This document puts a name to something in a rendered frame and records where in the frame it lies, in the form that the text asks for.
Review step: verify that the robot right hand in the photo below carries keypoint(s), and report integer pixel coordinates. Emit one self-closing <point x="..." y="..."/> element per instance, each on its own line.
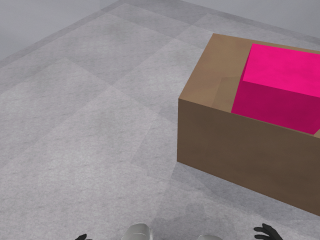
<point x="267" y="229"/>

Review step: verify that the left robot thigh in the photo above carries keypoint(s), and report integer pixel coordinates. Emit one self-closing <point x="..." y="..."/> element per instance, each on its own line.
<point x="138" y="232"/>

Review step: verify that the carton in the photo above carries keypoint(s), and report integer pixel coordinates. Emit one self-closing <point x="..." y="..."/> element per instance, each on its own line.
<point x="280" y="86"/>

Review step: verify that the pedestal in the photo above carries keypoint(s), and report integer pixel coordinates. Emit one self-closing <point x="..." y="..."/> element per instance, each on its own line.
<point x="273" y="160"/>

